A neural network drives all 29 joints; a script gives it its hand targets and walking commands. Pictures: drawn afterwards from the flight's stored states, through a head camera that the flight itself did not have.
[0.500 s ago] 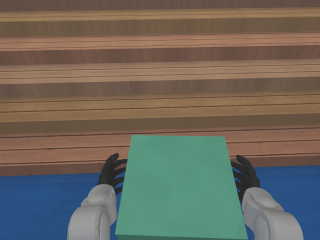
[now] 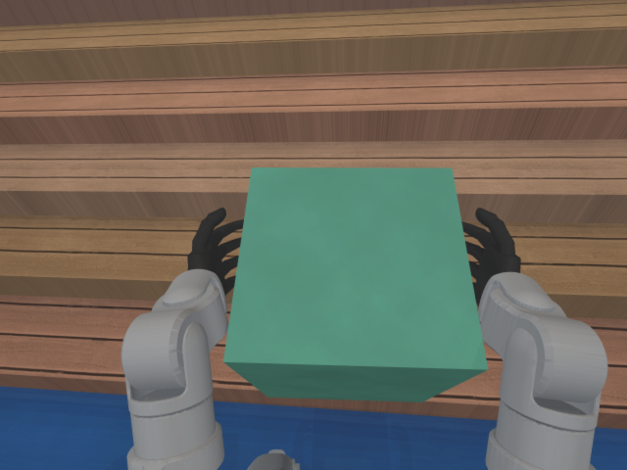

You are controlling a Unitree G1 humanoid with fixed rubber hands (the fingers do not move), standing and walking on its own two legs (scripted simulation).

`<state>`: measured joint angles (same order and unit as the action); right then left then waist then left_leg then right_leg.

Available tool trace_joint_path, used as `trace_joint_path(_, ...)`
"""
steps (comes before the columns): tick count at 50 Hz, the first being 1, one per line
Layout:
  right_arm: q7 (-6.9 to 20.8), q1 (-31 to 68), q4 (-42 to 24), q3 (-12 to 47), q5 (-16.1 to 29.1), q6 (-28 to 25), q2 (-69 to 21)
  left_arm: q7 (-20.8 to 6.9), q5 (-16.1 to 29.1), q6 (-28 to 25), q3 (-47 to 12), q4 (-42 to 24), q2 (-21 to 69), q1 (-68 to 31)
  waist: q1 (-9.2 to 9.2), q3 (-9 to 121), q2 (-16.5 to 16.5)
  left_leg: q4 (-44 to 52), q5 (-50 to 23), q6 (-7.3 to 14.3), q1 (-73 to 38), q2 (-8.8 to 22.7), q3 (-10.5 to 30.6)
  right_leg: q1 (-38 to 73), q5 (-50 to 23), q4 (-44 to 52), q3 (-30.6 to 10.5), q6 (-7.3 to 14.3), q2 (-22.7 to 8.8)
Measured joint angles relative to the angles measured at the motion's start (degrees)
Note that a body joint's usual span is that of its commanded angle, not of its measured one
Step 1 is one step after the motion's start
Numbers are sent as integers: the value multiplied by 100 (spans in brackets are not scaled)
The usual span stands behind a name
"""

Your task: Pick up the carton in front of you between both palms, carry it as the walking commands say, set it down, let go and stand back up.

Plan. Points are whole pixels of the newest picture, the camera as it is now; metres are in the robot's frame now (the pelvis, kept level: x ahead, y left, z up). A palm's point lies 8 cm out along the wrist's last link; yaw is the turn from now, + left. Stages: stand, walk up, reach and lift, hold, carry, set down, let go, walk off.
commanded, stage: carry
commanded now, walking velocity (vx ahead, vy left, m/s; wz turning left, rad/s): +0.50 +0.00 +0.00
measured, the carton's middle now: (346, 298) +0.32 +0.01 +0.07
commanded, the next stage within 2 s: none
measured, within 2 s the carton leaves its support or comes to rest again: neither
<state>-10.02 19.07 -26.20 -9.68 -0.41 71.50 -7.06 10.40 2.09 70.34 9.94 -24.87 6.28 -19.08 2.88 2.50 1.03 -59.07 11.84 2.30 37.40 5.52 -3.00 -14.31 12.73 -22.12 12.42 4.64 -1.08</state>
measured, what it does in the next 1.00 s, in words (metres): climbs: left foot, then right foot 0.13 m higher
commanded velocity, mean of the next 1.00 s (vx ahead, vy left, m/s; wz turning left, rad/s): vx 0.45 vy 0.00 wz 0.00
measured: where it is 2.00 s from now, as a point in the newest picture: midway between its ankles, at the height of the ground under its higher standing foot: (373, 156)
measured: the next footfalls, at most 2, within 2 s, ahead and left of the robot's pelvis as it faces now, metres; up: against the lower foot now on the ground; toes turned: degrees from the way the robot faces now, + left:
left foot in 0.22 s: +0.32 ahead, +0.10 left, +0.00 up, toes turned +6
right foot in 0.64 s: +0.60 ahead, -0.09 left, +0.13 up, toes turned -5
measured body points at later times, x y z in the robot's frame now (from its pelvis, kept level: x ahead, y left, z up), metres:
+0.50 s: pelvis +0.32 +0.03 -0.01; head +0.41 +0.05 +0.43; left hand +0.70 +0.16 +0.10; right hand +0.68 -0.14 +0.11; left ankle +0.28 +0.10 -0.74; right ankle +0.33 -0.08 -0.51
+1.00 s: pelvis +0.69 +0.00 +0.13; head +0.73 -0.02 +0.58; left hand +1.05 +0.18 +0.31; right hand +1.07 -0.13 +0.28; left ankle +0.85 +0.10 -0.42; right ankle +0.56 -0.09 -0.61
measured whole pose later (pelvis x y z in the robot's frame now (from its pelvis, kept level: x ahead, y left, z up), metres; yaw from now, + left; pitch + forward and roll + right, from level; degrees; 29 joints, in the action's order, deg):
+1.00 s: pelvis +0.69 +0.00 +0.13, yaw +0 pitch +4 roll +3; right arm -11.0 34.1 -15.0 -16.3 -5.0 67.2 -6.9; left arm 11.4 4.5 66.7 14.1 -8.2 2.1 -38.2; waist 6.7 0.2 -0.4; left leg -84.9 24.5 8.1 63.6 1.9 -8.1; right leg -1.3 18.1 -17.5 4.4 3.0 -1.9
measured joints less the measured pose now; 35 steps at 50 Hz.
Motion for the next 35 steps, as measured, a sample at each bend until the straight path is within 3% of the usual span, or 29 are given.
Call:
trace_joint_path(5,-36,694,750,-252,-10,-80,162,1,-59,-116,170,861,-105,-773,-90,54,3,1517,-642,-33,168,-22,-191,679,380,303,-109,-175,29)
trace_joint_path(9,-56,1222,1369,-446,36,-195,266,2,-176,-181,345,1387,-137,-1285,-206,40,-77,2278,-783,150,-209,-267,-462,1023,1116,-176,-193,-367,-34)
trace_joint_path(11,-55,1552,1730,-494,42,-271,272,8,-216,-197,476,1538,-203,-1467,-363,0,-86,2734,-738,190,-713,-419,-602,832,1617,-1319,-270,-384,-137)
trace_joint_path(12,-82,1669,1871,-526,16,-360,234,15,-220,-245,521,1653,-275,-1580,-481,-69,-211,2510,-421,251,-704,-511,-640,479,1617,-2269,-473,-373,-222)
trace_joint_path(14,-154,1791,2086,-543,1,-454,174,27,-218,-307,625,1840,-355,-1688,-632,-245,-315,2247,-28,361,-740,-601,-662,-428,1457,-4308,-974,-312,-82)
trace_joint_path(16,-180,1734,2092,-589,25,-487,122,18,-218,-292,744,1829,-259,-1684,-701,-405,-298,2386,55,366,-944,-630,-629,-1261,1181,-5648,-1119,-214,40)
trace_joint_path(20,-177,1498,1641,-702,127,-628,0,-21,-351,-419,837,1425,37,-1575,-704,-679,-236,2833,200,352,-1434,-624,-535,-2665,871,-6543,-1047,-101,-4)
trace_joint_path(26,-103,1235,976,-569,258,-836,-97,7,-263,-584,638,581,88,-1161,-807,-789,-236,3268,674,190,-2356,-554,-338,-4705,1703,-8424,-863,105,-141)
trace_joint_path(28,-103,1148,848,-520,306,-809,-28,22,-275,-579,557,497,108,-1117,-774,-761,-219,3599,784,55,-2833,-479,-265,-5106,1762,-8031,-729,120,-236)
trace_joint_path(30,-97,1103,807,-534,342,-753,43,36,-300,-547,481,533,124,-1137,-665,-679,-163,4170,701,-35,-3348,-369,-234,-5013,1432,-6482,-479,177,-256)
trace_joint_path(32,-55,1027,848,-608,304,-697,84,20,-288,-518,377,745,118,-1172,-423,-562,-129,4137,451,75,-3537,-255,-235,-4387,1198,-5134,-266,282,-86)
trace_joint_path(33,-31,961,894,-666,302,-661,108,10,-291,-510,318,895,135,-1176,-211,-512,-70,3622,253,107,-3374,-138,-234,-3788,1571,-4691,-226,358,84)
trace_joint_path(34,-20,941,927,-731,299,-602,141,22,-328,-490,280,1046,160,-1234,22,-520,-7,2576,-277,88,-2995,-25,-124,-3259,805,-4119,-176,420,196)
trace_joint_path(35,14,978,980,-772,272,-585,171,41,-349,-494,265,1157,159,-1307,214,-570,19,969,-222,6,-2384,-119,262,-3000,714,-3931,-164,381,270)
